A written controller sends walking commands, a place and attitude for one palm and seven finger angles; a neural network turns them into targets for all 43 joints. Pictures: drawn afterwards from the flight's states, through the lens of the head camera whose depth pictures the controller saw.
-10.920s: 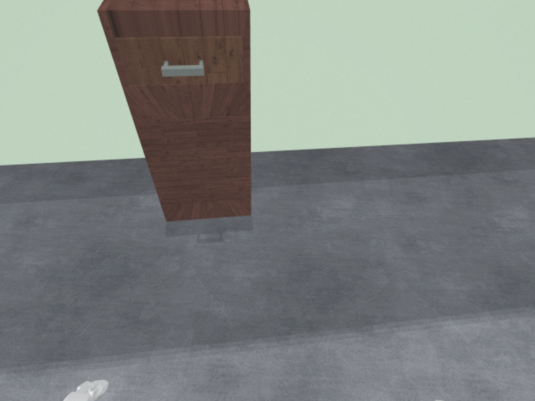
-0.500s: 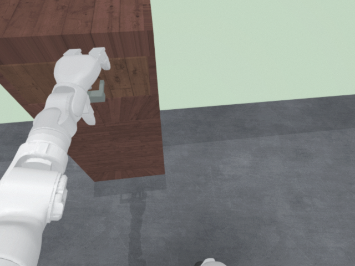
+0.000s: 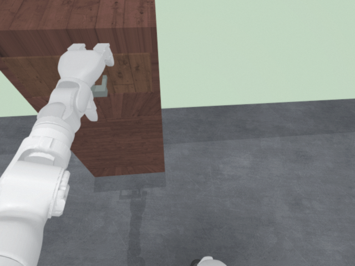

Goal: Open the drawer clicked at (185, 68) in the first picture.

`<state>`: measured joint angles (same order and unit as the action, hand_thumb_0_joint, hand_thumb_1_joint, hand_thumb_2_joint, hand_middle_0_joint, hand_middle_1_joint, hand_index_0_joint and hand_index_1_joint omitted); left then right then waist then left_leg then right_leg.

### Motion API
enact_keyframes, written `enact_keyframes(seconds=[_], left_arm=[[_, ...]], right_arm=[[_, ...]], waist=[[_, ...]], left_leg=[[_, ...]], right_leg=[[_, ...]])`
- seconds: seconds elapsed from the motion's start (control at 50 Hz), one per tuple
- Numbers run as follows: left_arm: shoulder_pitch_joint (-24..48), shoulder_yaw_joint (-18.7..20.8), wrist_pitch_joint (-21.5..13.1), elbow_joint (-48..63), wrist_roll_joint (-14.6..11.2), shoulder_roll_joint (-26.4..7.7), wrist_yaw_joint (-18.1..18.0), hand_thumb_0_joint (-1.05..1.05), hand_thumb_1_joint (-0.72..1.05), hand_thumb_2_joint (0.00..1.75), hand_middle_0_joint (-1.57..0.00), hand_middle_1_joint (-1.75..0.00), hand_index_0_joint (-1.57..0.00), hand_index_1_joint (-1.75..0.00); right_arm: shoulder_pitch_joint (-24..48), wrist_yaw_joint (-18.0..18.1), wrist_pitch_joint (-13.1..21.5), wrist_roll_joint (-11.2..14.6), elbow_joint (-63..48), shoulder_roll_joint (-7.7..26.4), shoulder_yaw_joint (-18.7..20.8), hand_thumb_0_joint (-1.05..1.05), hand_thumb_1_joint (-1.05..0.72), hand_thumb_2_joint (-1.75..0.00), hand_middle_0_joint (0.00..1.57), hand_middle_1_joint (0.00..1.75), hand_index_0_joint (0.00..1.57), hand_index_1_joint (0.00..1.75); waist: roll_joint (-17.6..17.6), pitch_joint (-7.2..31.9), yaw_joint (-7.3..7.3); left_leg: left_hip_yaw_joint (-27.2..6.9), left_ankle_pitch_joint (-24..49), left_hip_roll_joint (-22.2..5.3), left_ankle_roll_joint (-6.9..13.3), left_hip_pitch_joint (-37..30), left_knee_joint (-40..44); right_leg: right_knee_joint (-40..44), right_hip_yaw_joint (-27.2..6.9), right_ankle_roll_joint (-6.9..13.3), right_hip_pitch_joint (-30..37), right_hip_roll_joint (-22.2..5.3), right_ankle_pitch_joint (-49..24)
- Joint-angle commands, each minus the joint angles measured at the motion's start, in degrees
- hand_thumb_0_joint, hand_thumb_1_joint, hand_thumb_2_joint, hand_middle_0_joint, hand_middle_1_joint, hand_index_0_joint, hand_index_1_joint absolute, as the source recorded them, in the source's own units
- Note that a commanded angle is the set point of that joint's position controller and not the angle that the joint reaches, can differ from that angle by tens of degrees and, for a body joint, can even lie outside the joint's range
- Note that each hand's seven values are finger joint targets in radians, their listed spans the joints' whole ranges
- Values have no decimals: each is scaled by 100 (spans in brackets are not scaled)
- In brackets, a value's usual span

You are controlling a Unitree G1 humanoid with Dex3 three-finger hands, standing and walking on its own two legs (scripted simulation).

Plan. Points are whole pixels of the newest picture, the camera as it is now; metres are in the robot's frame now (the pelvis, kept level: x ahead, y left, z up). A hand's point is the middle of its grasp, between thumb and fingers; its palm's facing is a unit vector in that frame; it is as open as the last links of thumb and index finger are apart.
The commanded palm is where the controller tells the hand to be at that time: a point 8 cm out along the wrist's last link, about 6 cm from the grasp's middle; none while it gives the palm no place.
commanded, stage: move the hooked fingers above the handle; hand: left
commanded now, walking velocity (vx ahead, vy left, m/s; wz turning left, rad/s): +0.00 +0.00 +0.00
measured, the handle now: (84, 85) +0.57 +0.22 +0.02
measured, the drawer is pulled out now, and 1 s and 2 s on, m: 0.00 0.00 0.00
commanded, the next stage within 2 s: none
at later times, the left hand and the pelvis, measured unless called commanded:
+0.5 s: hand (81, 89) +0.51 +0.20 +0.07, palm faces -0.05 -0.05 -1.00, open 13.8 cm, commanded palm +0.51 +0.22 +0.13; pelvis +0.00 +0.00 +0.00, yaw +0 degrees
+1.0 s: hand (74, 92) +0.51 +0.22 +0.07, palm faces -0.08 -0.03 -1.00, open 13.8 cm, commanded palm +0.50 +0.22 +0.13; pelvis +0.01 +0.01 +0.00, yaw -2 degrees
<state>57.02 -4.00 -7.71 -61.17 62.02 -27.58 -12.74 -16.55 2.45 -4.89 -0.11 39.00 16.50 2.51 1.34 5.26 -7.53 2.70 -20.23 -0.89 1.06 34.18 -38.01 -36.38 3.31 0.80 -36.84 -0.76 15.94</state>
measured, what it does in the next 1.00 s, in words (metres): stands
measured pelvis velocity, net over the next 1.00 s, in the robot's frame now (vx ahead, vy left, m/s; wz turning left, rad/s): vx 0.01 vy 0.01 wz -0.03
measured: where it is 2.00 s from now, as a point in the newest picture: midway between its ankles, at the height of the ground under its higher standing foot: outside the picture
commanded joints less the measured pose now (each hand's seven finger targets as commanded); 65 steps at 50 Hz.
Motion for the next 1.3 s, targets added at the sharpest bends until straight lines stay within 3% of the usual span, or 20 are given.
enact_keyframes(seconds=[0.0,0.08,0.1,0.16,0.2,0.32,0.36,0.38,0.44,0.54,0.64,0.68,0.72,0.84,0.96,1.0,1.08,1.18,1.22,1.28], left_arm=[[2717,977,763,560,280,-2621,-817,0,-50,30,-30,-120,-30,-120],[2484,905,1127,395,137,-2555,-522,0,-50,30,-30,-120,-30,-120],[2305,1020,1184,297,69,-2693,-433,0,-50,30,-30,-120,-30,-120],[2377,818,1258,145,-47,-2579,-160,0,-50,30,-30,-120,-30,-120],[2376,698,1036,330,-63,-2462,79,0,-50,30,-30,-120,-30,-120],[2456,14,-181,1548,-222,-1397,569,0,-50,30,-30,-120,-30,-120],[2608,97,-407,1716,-324,-1396,464,0,-50,30,-30,-120,-30,-120],[2544,372,-439,1585,-327,-1659,342,0,-50,30,-30,-120,-30,-120],[2710,683,-284,1197,-209,-1966,-157,0,-50,30,-30,-120,-30,-120],[2744,1010,452,637,124,-2540,-771,0,-50,30,-30,-120,-30,-120],[2794,483,945,317,49,-1979,-345,0,-50,30,-30,-120,-30,-120],[2715,640,971,231,-5,-2207,-182,0,-50,30,-30,-120,-30,-120],[2571,351,948,244,-54,-1820,15,0,-50,30,-30,-120,-30,-120],[2045,423,367,646,-89,-1762,278,0,-50,30,-30,-120,-30,-120],[2480,812,-138,1561,-51,-2117,-109,0,-50,30,-30,-120,-30,-120],[2545,874,-108,1633,-27,-2155,-315,0,-50,30,-30,-120,-30,-120],[2806,480,202,1440,-39,-1616,-529,0,-50,30,-30,-120,-30,-120],[2700,96,609,1198,-184,-1129,-253,0,-50,30,-30,-120,-30,-120],[2599,-141,721,963,-203,-886,-75,0,-50,30,-30,-120,-30,-120],[2384,197,676,865,-175,-1296,61,0,-50,30,-30,-120,-30,-120]], right_arm=[[-790,6,76,-88,-296,762,151,0,-90,-90,20,30,20,30],[-955,9,6,-40,-337,833,244,0,-90,-90,20,30,20,30],[-926,18,-36,-9,-324,856,237,0,-90,-90,20,30,20,30],[-853,112,-102,79,-312,892,180,0,-90,-90,20,30,20,30],[-946,164,-49,113,-312,904,215,0,-90,-90,20,30,20,30],[-1199,203,71,19,-215,767,370,0,-90,-90,20,30,20,30],[-1265,176,71,-14,-121,760,396,0,-90,-90,20,30,20,30],[-1316,158,64,-19,-79,768,393,0,-90,-90,20,30,20,30],[-1292,88,74,-33,7,789,334,0,-90,-90,20,30,20,30],[-1177,-53,91,-102,-23,862,270,0,-90,-90,20,30,20,30],[-1311,-68,45,-25,-63,889,345,0,-90,-90,20,30,20,30],[-1309,-35,-10,-12,-52,938,310,0,-90,-90,20,30,20,30],[-1244,4,-34,24,-117,894,288,0,-90,-90,20,30,20,30],[-1173,71,-8,17,-259,839,280,0,-90,-90,20,30,20,30],[-1185,49,43,-78,-251,785,349,0,-90,-90,20,30,20,30],[-1200,9,53,-92,-186,781,370,0,-90,-90,20,30,20,30],[-1283,-99,77,-106,1,802,430,0,-90,-90,20,30,20,30],[-1295,-181,18,-57,49,805,451,0,-90,-90,20,30,20,30],[-1220,-163,-20,-35,41,808,412,0,-90,-90,20,30,20,30],[-1150,-110,-64,-13,-41,829,362,0,-90,-90,20,30,20,30]], waist=[[375,2650,227],[-5,3431,139],[-178,3298,200],[-565,2759,68],[-472,2621,24],[350,2537,-129],[366,2413,-180],[366,2405,-100],[330,2078,-74],[589,2632,90],[302,3011,-93],[71,2990,-72],[-6,2677,-90],[0,2182,48],[372,2609,101],[571,2719,95],[637,2796,-77],[535,2964,-72],[326,2589,-126],[81,2402,-8]], left_leg=[[-20,2142,284,73,-358,124],[61,2628,219,109,-599,63],[89,2484,216,120,-529,118],[107,1961,217,157,-293,314],[90,1870,197,194,-454,366],[-132,2304,137,204,-1511,239],[-187,2373,131,182,-1579,189],[-222,2297,148,163,-1452,193],[-270,2076,166,117,-1019,215],[-166,2293,199,68,-736,98],[-142,2863,97,76,-1207,52],[-130,2810,103,113,-1107,105],[-134,2684,100,125,-1099,207],[-154,2444,82,149,-1099,296],[-222,2810,99,122,-1319,143],[-265,2985,91,80,-1432,92],[-364,3343,17,4,-1789,6],[-350,3544,28,14,-1999,36],[-323,3231,53,50,-1779,142],[-254,2941,94,111,-1452,250]], right_leg=[[-57,-236,86,1719,204,-1904],[-49,-269,-17,2306,191,-2700],[20,-275,-40,2361,192,-2625],[246,-317,-90,2381,169,-2333],[334,-337,-90,2249,166,-2224],[425,-319,31,1367,258,-1844],[418,-289,57,1152,277,-1712],[379,-279,62,1152,282,-1623],[249,-179,102,906,292,-1352],[6,-138,106,1147,274,-1598],[113,-141,27,1324,289,-2075],[150,-182,-2,1503,281,-2165],[234,-156,6,1452,275,-2079],[318,-170,55,1330,288,-1769],[170,-204,92,1307,303,-1862],[96,-163,96,1176,319,-1849],[102,-71,67,765,340,-1719],[219,-94,60,997,347,-1942],[287,-82,54,1018,344,-1884],[300,-133,73,1345,317,-1989]])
